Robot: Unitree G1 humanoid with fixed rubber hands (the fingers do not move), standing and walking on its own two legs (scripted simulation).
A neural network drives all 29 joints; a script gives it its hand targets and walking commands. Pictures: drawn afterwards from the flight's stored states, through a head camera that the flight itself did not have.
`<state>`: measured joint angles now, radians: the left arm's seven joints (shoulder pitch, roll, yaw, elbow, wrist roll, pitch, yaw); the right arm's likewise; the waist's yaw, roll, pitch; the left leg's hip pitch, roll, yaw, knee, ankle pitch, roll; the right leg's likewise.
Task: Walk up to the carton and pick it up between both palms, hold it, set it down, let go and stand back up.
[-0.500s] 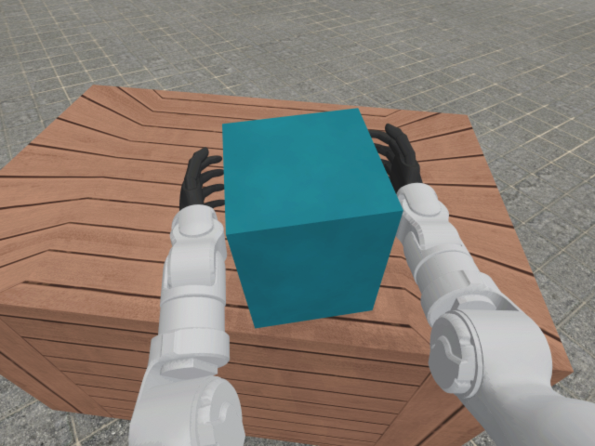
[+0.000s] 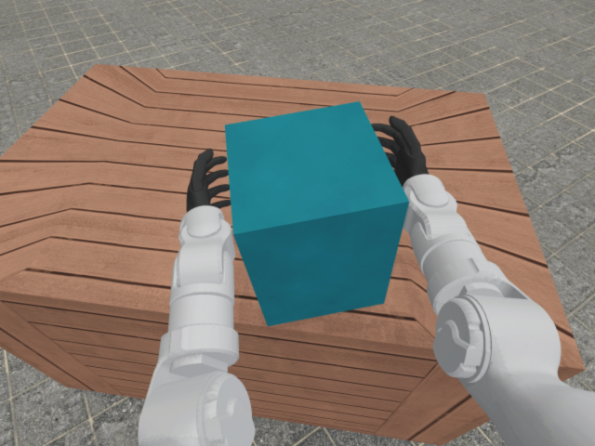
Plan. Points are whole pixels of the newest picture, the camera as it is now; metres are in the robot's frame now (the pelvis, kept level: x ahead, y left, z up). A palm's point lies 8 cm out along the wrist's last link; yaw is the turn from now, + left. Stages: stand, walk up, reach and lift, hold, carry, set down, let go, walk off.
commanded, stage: set down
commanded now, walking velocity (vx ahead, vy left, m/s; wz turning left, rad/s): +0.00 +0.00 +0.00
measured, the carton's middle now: (310, 221) +0.42 +0.02 +0.06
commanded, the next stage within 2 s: none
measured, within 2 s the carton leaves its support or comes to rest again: rests again in 1.14 s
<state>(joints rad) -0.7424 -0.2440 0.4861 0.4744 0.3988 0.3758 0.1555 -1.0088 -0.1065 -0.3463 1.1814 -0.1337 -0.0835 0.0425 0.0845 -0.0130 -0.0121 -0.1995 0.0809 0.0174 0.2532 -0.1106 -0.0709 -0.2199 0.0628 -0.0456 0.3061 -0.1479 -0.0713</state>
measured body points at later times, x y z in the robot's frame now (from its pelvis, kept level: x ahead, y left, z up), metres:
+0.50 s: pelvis +0.00 +0.00 +0.00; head +0.06 -0.01 +0.44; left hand +0.41 +0.16 +0.09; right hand +0.48 -0.12 +0.11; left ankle +0.01 +0.17 -0.75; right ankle +0.00 -0.06 -0.75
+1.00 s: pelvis +0.00 +0.00 +0.00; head +0.05 +0.00 +0.45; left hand +0.41 +0.16 +0.09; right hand +0.47 -0.12 +0.11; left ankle +0.01 +0.17 -0.75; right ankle +0.00 -0.06 -0.75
